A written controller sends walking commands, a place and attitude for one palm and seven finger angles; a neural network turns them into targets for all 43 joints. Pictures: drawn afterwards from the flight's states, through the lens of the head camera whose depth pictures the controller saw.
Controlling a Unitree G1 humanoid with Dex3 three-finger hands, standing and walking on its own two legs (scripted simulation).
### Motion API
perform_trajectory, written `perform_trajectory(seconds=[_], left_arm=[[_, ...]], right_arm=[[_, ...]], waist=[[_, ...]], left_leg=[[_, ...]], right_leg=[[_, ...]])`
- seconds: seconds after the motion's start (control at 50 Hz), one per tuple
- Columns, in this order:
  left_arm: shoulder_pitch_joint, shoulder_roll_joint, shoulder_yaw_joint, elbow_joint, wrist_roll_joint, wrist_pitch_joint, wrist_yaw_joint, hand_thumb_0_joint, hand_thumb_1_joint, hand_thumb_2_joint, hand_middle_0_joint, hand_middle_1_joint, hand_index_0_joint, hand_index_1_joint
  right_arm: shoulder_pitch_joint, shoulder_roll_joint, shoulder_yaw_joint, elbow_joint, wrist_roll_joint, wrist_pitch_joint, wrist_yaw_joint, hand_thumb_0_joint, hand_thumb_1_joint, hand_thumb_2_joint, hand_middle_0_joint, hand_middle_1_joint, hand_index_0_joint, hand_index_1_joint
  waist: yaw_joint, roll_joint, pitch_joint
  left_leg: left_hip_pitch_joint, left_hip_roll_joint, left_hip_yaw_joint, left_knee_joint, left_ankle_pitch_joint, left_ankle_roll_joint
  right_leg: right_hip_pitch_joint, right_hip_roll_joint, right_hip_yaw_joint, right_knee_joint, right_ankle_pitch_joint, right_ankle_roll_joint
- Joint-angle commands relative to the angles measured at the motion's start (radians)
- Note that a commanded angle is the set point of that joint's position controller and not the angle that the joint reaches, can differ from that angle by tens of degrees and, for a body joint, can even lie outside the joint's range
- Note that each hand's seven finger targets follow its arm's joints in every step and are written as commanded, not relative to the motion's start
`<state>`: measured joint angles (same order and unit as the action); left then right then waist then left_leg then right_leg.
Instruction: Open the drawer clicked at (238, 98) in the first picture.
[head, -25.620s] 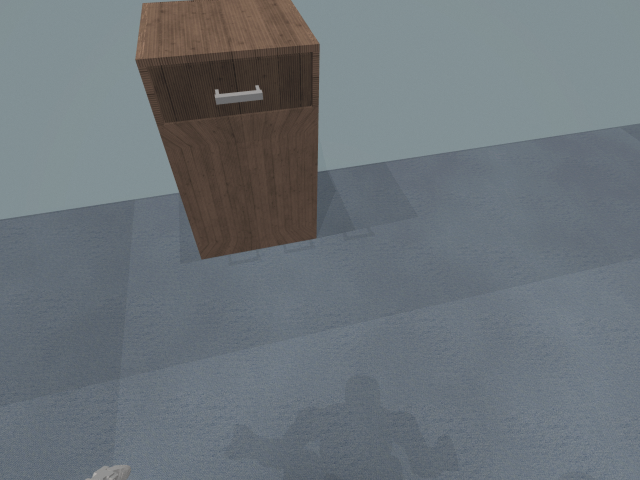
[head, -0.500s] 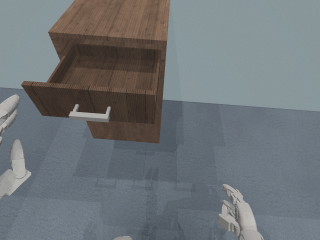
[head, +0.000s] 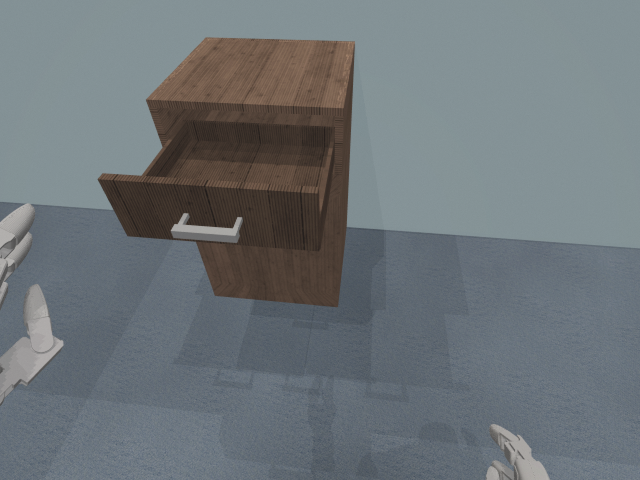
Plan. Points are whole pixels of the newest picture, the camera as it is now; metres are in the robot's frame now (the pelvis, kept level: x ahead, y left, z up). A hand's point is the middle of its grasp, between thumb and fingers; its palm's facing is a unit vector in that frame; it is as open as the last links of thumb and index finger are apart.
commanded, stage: stop stepping back and stand still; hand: left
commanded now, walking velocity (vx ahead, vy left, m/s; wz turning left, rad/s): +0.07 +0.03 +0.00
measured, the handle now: (208, 226) +0.59 +0.25 -0.06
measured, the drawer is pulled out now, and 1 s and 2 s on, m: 0.29 0.29 0.29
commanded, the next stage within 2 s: let the arm hang, fingers relaxed in 0.10 s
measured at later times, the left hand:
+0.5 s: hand out of the picture +0.05 +0.17 -0.16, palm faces +0.07 -0.98 -0.19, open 7.2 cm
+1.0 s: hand out of the picture -0.01 +0.19 -0.16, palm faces +0.07 -0.97 -0.22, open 7.4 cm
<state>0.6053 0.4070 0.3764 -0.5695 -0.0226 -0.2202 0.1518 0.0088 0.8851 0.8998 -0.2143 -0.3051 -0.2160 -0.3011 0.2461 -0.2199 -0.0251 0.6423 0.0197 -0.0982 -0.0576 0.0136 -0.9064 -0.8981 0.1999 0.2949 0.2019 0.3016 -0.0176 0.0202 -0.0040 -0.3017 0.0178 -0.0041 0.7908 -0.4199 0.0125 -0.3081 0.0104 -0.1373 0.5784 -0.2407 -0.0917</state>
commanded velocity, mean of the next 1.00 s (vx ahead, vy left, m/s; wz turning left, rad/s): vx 0.00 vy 0.00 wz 0.00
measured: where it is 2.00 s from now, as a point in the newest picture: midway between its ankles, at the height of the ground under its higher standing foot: outside the picture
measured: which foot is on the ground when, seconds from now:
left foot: up 0.00-0.18, down 0.20-1.00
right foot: down 0.00-1.00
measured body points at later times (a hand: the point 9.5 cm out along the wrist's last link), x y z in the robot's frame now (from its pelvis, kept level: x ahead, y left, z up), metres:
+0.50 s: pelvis -0.01 -0.01 +0.00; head +0.00 -0.01 +0.45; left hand +0.05 +0.22 -0.14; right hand +0.08 -0.24 -0.14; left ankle +0.02 +0.14 -0.73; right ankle +0.02 -0.11 -0.73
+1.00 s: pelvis -0.01 +0.01 +0.01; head +0.00 +0.00 +0.46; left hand -0.01 +0.24 -0.14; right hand -0.01 -0.20 -0.15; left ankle +0.02 +0.14 -0.73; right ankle +0.02 -0.11 -0.73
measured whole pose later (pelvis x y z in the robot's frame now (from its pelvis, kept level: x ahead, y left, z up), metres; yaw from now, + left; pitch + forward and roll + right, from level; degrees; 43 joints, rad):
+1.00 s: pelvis -0.01 +0.01 +0.01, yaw +2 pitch -2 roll +0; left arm 0.28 0.16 0.02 1.09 0.01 0.02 0.02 0.00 0.91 0.90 -0.20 -0.30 -0.20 -0.30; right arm 0.31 -0.13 -0.01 1.07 -0.02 0.02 -0.03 0.01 -0.91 -0.90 0.20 0.29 0.20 0.30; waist -0.01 0.03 0.06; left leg -0.22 0.02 0.00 0.45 -0.19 -0.01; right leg -0.20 0.02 0.04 0.44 -0.20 0.00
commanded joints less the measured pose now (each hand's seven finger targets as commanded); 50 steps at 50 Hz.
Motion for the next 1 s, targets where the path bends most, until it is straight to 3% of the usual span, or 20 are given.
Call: perform_trajectory(seconds=[0.0,0.06,0.12,0.14,0.16,0.18,0.2,0.24,0.28,0.3,0.32,0.34,0.36,0.38,0.4,0.46,0.54,0.72,0.82,0.98], left_arm=[[-0.007,0.093,0.066,-0.026,-0.017,-0.040,-0.001,0.000,0.900,0.900,-0.200,-0.300,-0.200,-0.300],[-0.029,0.123,0.064,-0.143,-0.009,-0.043,0.009,0.000,0.900,0.900,-0.200,-0.300,-0.200,-0.300],[0.011,0.121,0.051,-0.258,0.001,-0.039,0.034,0.000,0.900,0.900,-0.200,-0.300,-0.200,-0.300],[0.004,0.126,0.050,-0.306,-0.001,-0.043,0.039,0.000,0.900,0.900,-0.200,-0.300,-0.200,-0.300],[-0.001,0.145,0.066,-0.356,-0.002,-0.048,0.044,0.000,0.900,0.900,-0.200,-0.300,-0.200,-0.300],[-0.124,-0.131,-0.305,0.620,0.085,0.132,-0.102,0.000,0.900,0.900,-0.200,-0.300,-0.200,-0.300],[-0.112,-0.121,-0.265,0.633,0.059,0.214,-0.124,0.000,0.900,0.900,-0.200,-0.300,-0.200,-0.300],[-0.163,-0.118,-0.285,0.643,0.068,0.237,-0.138,0.000,0.900,0.900,-0.200,-0.300,-0.200,-0.300],[-0.221,-0.119,-0.301,0.750,0.059,0.223,-0.142,0.000,0.900,0.900,-0.200,-0.300,-0.200,-0.300],[-0.214,-0.113,-0.303,0.817,0.061,0.222,-0.143,0.000,0.900,0.900,-0.200,-0.300,-0.200,-0.300],[-0.196,-0.071,-0.297,0.894,0.066,0.219,-0.140,0.000,0.900,0.900,-0.200,-0.300,-0.200,-0.300],[-0.190,-0.008,-0.282,0.964,0.065,0.219,-0.137,0.000,0.900,0.900,-0.200,-0.300,-0.200,-0.300],[-0.238,0.035,-0.281,1.020,0.059,0.219,-0.138,0.000,0.900,0.900,-0.200,-0.300,-0.200,-0.300],[-0.281,0.031,-0.296,1.074,0.053,0.224,-0.143,0.000,0.900,0.900,-0.200,-0.300,-0.200,-0.300],[-0.324,0.003,-0.305,1.122,0.047,0.226,-0.141,0.000,0.900,0.900,-0.200,-0.300,-0.200,-0.300],[-0.339,-0.030,-0.322,1.259,0.038,0.222,-0.134,0.000,0.900,0.900,-0.200,-0.300,-0.200,-0.300],[-0.293,-0.076,-0.316,1.387,0.035,0.223,-0.131,0.000,0.900,0.900,-0.200,-0.300,-0.200,-0.300],[-0.273,-0.113,-0.331,1.561,0.032,0.225,-0.128,0.000,0.900,0.900,-0.200,-0.300,-0.200,-0.300],[-0.266,-0.121,-0.335,1.608,0.034,0.230,-0.124,0.000,0.900,0.900,-0.200,-0.300,-0.200,-0.300],[-0.266,-0.135,-0.335,1.633,0.034,0.223,-0.119,0.000,0.900,0.900,-0.200,-0.300,-0.200,-0.300]], right_arm=[[-0.101,-0.105,-0.036,-0.160,-0.001,-0.011,0.003,0.000,-0.900,-0.900,0.200,0.300,0.200,0.300],[-0.155,-0.090,-0.017,-0.191,-0.004,-0.012,-0.004,0.000,-0.900,-0.900,0.200,0.300,0.200,0.300],[-0.128,-0.083,-0.007,-0.197,-0.023,-0.030,-0.018,0.000,-0.900,-0.900,0.200,0.300,0.200,0.300],[-0.118,-0.093,-0.008,-0.203,-0.029,-0.037,-0.020,0.000,-0.900,-0.900,0.200,0.300,0.200,0.300],[-0.119,-0.110,-0.013,-0.217,-0.036,-0.042,-0.022,0.000,-0.900,-0.900,0.200,0.300,0.200,0.300],[-0.016,-0.217,-0.060,0.070,-0.050,-0.054,0.088,0.000,-0.900,-0.900,0.200,0.300,0.200,0.300],[0.018,-0.162,-0.045,0.023,-0.050,0.015,0.078,0.000,-0.900,-0.900,0.200,0.300,0.200,0.300],[-0.043,-0.138,-0.033,-0.010,-0.057,0.032,0.067,0.000,-0.900,-0.900,0.200,0.300,0.200,0.300],[-0.047,-0.137,-0.018,-0.011,-0.065,0.038,0.057,0.000,-0.900,-0.900,0.200,0.300,0.200,0.300],[-0.063,-0.144,-0.012,0.001,-0.061,0.047,0.051,0.000,-0.900,-0.900,0.200,0.300,0.200,0.300],[-0.068,-0.128,-0.013,0.011,-0.049,0.052,0.045,0.000,-0.900,-0.900,0.200,0.300,0.200,0.300],[-0.066,-0.101,-0.016,0.016,-0.040,0.064,0.045,0.000,-0.900,-0.900,0.200,0.300,0.200,0.300],[-0.027,-0.097,-0.019,0.034,-0.036,0.079,0.046,0.000,-0.900,-0.900,0.200,0.300,0.200,0.300],[0.001,-0.081,-0.017,0.068,-0.032,0.093,0.050,0.000,-0.900,-0.900,0.200,0.300,0.200,0.300],[-0.004,-0.071,-0.015,0.098,-0.039,0.105,0.048,0.000,-0.900,-0.900,0.200,0.300,0.200,0.300],[0.015,-0.068,-0.011,0.162,-0.035,0.108,0.045,0.000,-0.900,-0.900,0.200,0.300,0.200,0.300],[0.047,-0.047,-0.008,0.233,-0.041,0.103,0.035,0.000,-0.900,-0.900,0.200,0.300,0.200,0.300],[0.110,-0.041,-0.007,0.340,-0.035,0.102,0.021,0.000,-0.900,-0.900,0.200,0.300,0.200,0.300],[0.129,-0.031,-0.007,0.379,-0.037,0.106,0.022,0.000,-0.900,-0.900,0.200,0.300,0.200,0.300],[0.138,-0.006,-0.010,0.410,-0.037,0.105,0.024,0.000,-0.900,-0.900,0.200,0.300,0.200,0.300]], waist=[[-0.024,-0.170,0.018],[-0.005,-0.207,-0.025],[-0.003,-0.062,-0.034],[-0.002,0.032,-0.026],[0.004,0.136,-0.021],[-0.083,0.251,0.121],[-0.053,0.176,0.040],[-0.032,0.094,-0.041],[-0.001,-0.072,-0.076],[0.032,-0.140,-0.098],[0.046,-0.224,-0.129],[0.044,-0.278,-0.093],[0.015,-0.169,-0.049],[-0.013,-0.049,-0.007],[-0.016,-0.097,0.039],[-0.012,-0.084,0.084],[0.007,0.118,0.030],[0.015,0.004,0.051],[0.016,0.012,0.122],[0.010,-0.013,0.115]], left_leg=[[-0.169,0.007,-0.009,0.162,0.045,0.011],[-0.014,0.011,0.053,-0.084,0.053,0.022],[0.136,-0.013,0.080,-0.350,0.077,0.037],[0.144,0.020,0.030,-0.423,0.048,0.048],[0.119,0.110,-0.106,-0.518,-0.026,0.075],[-0.027,0.221,-0.301,-0.425,0.207,0.123],[-0.040,0.272,-0.321,-0.452,0.293,0.178],[-0.132,0.233,-0.271,-0.428,0.168,0.158],[-0.055,0.190,-0.203,-0.341,0.467,0.137],[-0.039,0.145,-0.140,-0.280,0.523,0.098],[-0.054,0.045,-0.057,-0.190,0.412,0.043],[-0.102,-0.034,-0.008,-0.133,0.164,0.002],[-0.063,-0.044,0.008,-0.141,0.033,-0.013],[0.031,-0.036,0.007,-0.175,0.038,-0.011],[0.061,-0.025,-0.001,-0.185,0.125,-0.005],[0.097,0.007,-0.033,-0.256,0.250,0.001],[0.067,0.043,-0.069,-0.353,0.174,0.016],[0.068,0.069,-0.081,-0.433,0.157,0.021],[0.045,0.071,-0.089,-0.477,0.084,0.022],[0.077,0.058,-0.066,-0.456,0.114,0.019]], right_leg=[[-0.015,-0.302,0.433,-0.399,-0.333,-0.034],[-0.052,-0.260,0.280,-0.391,-0.313,-0.026],[-0.067,-0.211,0.255,-0.347,-0.361,0.006],[-0.057,-0.177,0.247,-0.280,-0.331,0.025],[-0.049,-0.109,0.212,-0.159,-0.266,0.053],[-0.253,-0.063,0.072,0.211,-0.085,0.084],[-0.207,-0.044,0.154,0.311,-0.218,0.082],[-0.136,-0.029,0.165,0.353,-0.292,0.077],[-0.057,-0.019,0.155,0.209,-0.239,0.082],[0.044,-0.021,0.149,0.054,-0.082,0.083],[0.137,-0.075,0.252,-0.050,0.201,0.065],[0.149,-0.194,0.401,-0.144,0.364,0.022],[0.085,-0.265,0.445,-0.187,0.332,-0.035],[-0.048,-0.245,0.411,-0.217,0.080,-0.040],[-0.112,-0.166,0.391,-0.233,-0.046,-0.017],[-0.094,-0.101,0.331,-0.240,-0.021,0.015],[0.020,-0.061,0.292,-0.226,-0.068,0.023],[0.072,-0.054,0.248,-0.245,-0.029,0.031],[0.035,-0.049,0.242,-0.249,-0.078,0.037],[0.016,-0.054,0.256,-0.262,-0.090,0.041]])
